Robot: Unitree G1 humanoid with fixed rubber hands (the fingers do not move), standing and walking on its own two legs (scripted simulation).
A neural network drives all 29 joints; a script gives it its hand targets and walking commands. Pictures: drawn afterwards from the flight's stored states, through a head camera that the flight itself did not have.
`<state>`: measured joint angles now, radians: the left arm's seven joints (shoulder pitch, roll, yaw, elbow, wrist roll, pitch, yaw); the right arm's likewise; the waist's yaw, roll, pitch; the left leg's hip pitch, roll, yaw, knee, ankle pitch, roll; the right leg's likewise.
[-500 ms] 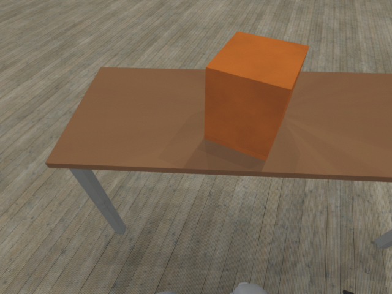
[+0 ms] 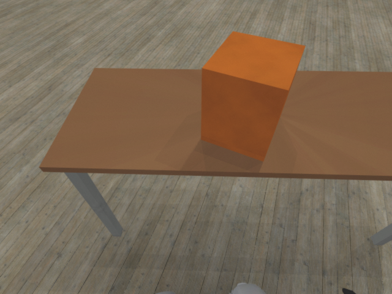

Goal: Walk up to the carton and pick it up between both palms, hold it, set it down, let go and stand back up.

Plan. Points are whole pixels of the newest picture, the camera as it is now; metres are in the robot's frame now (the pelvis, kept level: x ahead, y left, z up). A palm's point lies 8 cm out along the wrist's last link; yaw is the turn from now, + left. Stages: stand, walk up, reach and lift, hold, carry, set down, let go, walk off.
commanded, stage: walk up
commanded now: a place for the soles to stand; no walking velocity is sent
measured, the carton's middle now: (248, 97) +0.62 -0.12 +0.04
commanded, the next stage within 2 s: none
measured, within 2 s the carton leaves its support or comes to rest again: neither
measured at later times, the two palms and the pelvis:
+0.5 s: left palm out of the picture +0.06 +0.32 -0.10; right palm out of the picture +0.08 -0.31 -0.09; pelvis -0.01 +0.00 +0.00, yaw -1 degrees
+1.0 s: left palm out of the picture +0.07 +0.32 -0.10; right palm out of the picture +0.07 -0.31 -0.09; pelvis -0.01 +0.01 +0.00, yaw -2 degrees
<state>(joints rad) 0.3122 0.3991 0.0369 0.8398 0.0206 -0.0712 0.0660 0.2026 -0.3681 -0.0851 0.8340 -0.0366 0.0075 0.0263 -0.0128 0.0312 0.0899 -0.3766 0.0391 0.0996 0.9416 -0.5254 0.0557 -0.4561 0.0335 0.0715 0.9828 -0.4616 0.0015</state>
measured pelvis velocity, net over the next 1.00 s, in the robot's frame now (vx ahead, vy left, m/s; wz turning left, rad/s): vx -0.01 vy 0.01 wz -0.04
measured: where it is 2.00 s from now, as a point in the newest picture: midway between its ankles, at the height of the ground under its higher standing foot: outside the picture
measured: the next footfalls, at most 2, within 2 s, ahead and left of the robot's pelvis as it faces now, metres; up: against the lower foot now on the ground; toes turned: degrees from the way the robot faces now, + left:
right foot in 1.06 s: +0.06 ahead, -0.15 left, +0.00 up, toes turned +2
